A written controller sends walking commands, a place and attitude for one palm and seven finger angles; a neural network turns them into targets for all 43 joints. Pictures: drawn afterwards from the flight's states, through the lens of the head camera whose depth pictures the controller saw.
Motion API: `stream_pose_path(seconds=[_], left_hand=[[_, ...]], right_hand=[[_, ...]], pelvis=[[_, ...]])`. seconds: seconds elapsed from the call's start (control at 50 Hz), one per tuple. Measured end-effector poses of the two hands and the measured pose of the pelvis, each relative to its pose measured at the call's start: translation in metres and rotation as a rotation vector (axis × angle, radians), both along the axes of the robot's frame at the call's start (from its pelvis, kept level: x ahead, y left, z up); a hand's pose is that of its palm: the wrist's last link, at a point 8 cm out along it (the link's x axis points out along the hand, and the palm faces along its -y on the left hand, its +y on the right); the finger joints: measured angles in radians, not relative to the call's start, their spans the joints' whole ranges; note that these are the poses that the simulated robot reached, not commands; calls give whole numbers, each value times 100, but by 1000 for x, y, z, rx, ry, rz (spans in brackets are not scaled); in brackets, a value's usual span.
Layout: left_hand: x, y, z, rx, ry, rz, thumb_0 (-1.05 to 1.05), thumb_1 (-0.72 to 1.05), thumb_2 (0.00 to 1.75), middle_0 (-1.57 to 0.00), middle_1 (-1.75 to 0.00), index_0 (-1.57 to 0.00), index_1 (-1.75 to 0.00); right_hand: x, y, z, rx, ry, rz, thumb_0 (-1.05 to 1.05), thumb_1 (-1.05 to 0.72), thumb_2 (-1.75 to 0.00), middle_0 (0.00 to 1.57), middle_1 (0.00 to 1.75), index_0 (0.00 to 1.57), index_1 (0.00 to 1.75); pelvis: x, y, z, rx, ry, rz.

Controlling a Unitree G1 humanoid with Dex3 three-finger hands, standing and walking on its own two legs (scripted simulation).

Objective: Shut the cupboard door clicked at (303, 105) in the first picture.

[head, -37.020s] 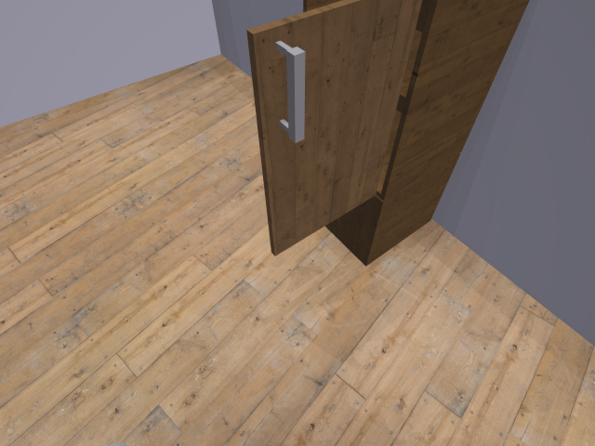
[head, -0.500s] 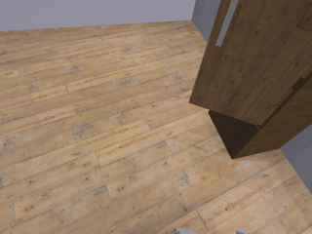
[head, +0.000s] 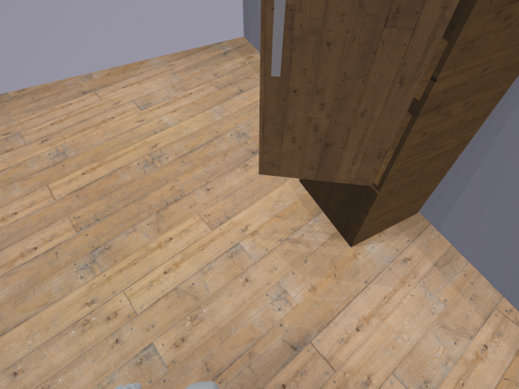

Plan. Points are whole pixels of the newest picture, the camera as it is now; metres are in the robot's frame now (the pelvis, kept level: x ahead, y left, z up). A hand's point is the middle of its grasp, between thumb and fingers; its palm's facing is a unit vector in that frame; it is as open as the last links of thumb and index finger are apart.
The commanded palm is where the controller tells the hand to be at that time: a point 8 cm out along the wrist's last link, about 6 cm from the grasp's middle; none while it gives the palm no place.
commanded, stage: take the last steps up to it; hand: left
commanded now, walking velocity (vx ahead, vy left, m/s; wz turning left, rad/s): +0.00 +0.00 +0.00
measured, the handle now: (278, 34) +0.77 +0.00 +0.15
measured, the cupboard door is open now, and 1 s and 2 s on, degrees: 55 55 55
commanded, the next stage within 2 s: come to a stop and stand still in 0.94 s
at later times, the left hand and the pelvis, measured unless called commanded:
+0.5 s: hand (201, 348) +0.21 +0.12 -0.16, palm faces -0.17 -0.96 -0.20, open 7.4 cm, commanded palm none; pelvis +0.07 -0.06 -0.01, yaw -8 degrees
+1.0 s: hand (235, 312) +0.28 +0.06 -0.17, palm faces -0.10 -0.98 -0.16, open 7.4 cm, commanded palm none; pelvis +0.23 -0.11 +0.00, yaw -8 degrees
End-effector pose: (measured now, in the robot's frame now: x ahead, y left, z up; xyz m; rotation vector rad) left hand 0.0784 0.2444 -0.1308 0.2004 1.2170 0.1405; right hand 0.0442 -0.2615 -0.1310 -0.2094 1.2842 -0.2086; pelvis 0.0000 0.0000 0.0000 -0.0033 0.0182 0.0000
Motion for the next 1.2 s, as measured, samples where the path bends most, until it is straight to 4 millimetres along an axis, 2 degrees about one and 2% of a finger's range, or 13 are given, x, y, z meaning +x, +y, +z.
stream_pose_path(seconds=[0.1, 0.24, 0.42, 0.5, 0.56, 0.66, 0.78, 0.84, 0.92, 1.02, 1.08, 1.14, 1.2], left_hand=[[3, 10, -19, -40, 32, 1, 0, 90, 90, -20, -30, -20, -30], [25, 5, -8, -70, 56, -54, 0, 90, 90, -19, -30, -20, -30], [98, -44, 1, -60, 19, -180, 1, 91, 90, -19, -30, -19, -30], [130, -73, -4, -35, -59, -191, 0, 90, 90, -19, -30, -20, -30], [130, -88, -1, -33, -59, -155, 0, 91, 90, -19, -30, -20, -30], [113, -98, -4, -32, 45, -98, 0, 92, 90, -20, -30, -20, -30], [102, -98, -23, -61, 180, -39, 0, 92, 90, -20, -30, -20, -30], [109, -99, -33, -69, 240, -36, 0, 91, 90, -20, -30, -20, -30], [145, -110, -25, -68, 235, -55, 1, 91, 90, -19, -30, -20, -30], [214, -134, -10, -57, 122, -75, 1, 91, 90, -19, -30, -20, -30], [251, -148, -12, -31, 53, -89, 1, 92, 90, -19, -30, -20, -30], [275, -163, -12, -12, 32, -83, 0, 92, 90, -19, -30, -20, -30], [291, -176, -7, -12, 38, -87, 0, 92, 90, -19, -30, -20, -30]], right_hand=[[0, 21, 2, -18, -29, -6, 0, -91, -89, 20, 30, 20, 30], [-30, 31, 17, -4, 16, -68, 0, -90, -89, 20, 30, 20, 30], [-84, 2, 9, 32, 177, -227, 0, -90, -89, 20, 30, 20, 30], [-90, -25, -10, 58, 255, -258, 0, -90, -89, 20, 30, 20, 30], [-63, -44, -10, 56, 260, -239, 1, -91, -89, 20, 30, 20, 30], [23, -65, -1, 44, 108, -186, 1, -91, -89, 20, 30, 19, 30], [132, -66, 2, 36, -59, -101, 0, -91, -90, 20, 30, 19, 30], [168, -64, -3, 28, -111, -84, 0, -91, -89, 20, 30, 19, 30], [182, -67, 0, 33, -94, -109, 0, -92, -89, 20, 30, 20, 30], [177, -85, -3, 56, 27, -129, 0, -93, -89, 20, 30, 20, 30], [176, -101, -16, 83, 92, -156, 0, -92, -89, 20, 30, 20, 30], [184, -115, -26, 95, 149, -166, 0, -92, -89, 20, 30, 20, 30], [202, -123, -22, 91, 162, -173, 0, -91, -89, 20, 30, 20, 30]], pelvis=[[8, 13, -7, -17, -2, -33], [24, 8, 9, -37, -9, -80], [54, -28, 7, -28, -4, -137], [73, -57, -9, -11, -13, -135], [87, -67, -5, -17, -21, -124], [116, -80, 5, -12, -11, -116], [162, -84, -2, -34, -15, -112], [186, -86, -10, -17, -18, -131], [210, -96, -3, 0, -17, -138], [240, -115, 4, -6, -20, -129], [262, -136, -6, 17, -31, -126], [280, -148, -10, 3, -35, -112], [294, -153, -4, 0, -22, -108]])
